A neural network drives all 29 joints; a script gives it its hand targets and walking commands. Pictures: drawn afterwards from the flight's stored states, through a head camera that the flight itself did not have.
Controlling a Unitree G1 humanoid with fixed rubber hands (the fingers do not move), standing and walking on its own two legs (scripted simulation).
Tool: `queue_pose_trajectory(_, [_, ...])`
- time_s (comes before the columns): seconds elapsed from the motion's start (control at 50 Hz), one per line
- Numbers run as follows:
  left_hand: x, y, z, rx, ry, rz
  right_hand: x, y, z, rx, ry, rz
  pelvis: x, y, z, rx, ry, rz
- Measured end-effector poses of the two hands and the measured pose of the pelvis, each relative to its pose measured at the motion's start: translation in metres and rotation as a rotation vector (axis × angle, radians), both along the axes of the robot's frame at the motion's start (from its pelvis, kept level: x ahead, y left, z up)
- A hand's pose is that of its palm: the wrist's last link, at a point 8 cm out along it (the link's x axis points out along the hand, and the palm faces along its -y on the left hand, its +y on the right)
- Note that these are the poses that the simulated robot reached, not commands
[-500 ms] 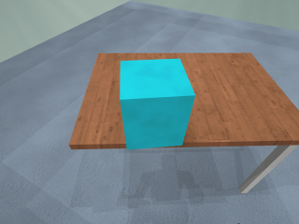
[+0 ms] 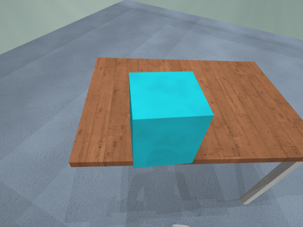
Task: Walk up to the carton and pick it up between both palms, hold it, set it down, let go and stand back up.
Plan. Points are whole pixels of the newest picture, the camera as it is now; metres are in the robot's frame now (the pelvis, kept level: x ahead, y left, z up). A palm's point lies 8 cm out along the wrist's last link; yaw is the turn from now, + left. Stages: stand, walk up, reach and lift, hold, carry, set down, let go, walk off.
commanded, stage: walk up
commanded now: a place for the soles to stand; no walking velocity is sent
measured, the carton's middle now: (162, 120) +0.47 -0.06 +0.01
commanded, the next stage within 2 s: reach and lift in 1.60 s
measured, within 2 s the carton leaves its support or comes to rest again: neither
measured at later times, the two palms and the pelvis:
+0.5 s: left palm out of the picture +0.16 +0.21 -0.08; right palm out of the picture +0.13 -0.31 -0.11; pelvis +0.04 -0.04 +0.00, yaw -2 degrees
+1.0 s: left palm out of the picture +0.13 +0.23 -0.10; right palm out of the picture +0.10 -0.29 -0.10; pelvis +0.03 -0.03 +0.00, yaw -3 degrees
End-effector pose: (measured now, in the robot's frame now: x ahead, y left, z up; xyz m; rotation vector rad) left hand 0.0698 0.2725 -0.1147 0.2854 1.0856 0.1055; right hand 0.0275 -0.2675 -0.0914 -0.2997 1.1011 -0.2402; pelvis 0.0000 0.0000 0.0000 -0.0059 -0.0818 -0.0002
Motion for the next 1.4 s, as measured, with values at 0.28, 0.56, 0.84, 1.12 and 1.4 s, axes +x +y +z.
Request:
queue_pose_trajectory(0.28, [0.043, -0.049, 0.016, 0.03, -0.056, 0.014, 0.08, -0.029, -0.028, 0.117, -0.084, 0.058, 0.026, -0.037, -0.008, 0.015, 0.046, -0.016])
queue_pose_trajectory(0.56, [0.099, -0.064, 0.031, -0.009, -0.184, -0.056, 0.097, -0.042, -0.01, 0.082, -0.115, 0.053, 0.037, -0.044, 0.001, 0.02, 0.054, -0.034])
queue_pose_trajectory(0.84, [0.073, -0.048, 0.02, -0.012, -0.118, -0.047, 0.079, -0.03, -0.009, 0.082, -0.084, 0.043, 0.029, -0.032, 0.001, 0.012, 0.054, -0.047])
queue_pose_trajectory(1.12, [0.062, -0.035, 0.019, 0.001, -0.1, -0.045, 0.074, -0.019, -0.012, 0.089, -0.082, 0.036, 0.026, -0.022, 0.0, 0.011, 0.056, -0.055])
queue_pose_trajectory(1.4, [0.066, -0.033, 0.017, -0.001, -0.099, -0.057, 0.074, -0.017, -0.011, 0.085, -0.083, 0.026, 0.028, -0.018, -0.001, 0.012, 0.058, -0.062])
